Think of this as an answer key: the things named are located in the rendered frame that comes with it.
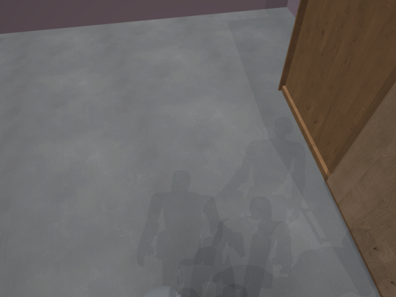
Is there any wardrobe door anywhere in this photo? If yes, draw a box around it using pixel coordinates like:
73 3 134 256
327 82 396 297
285 0 396 174

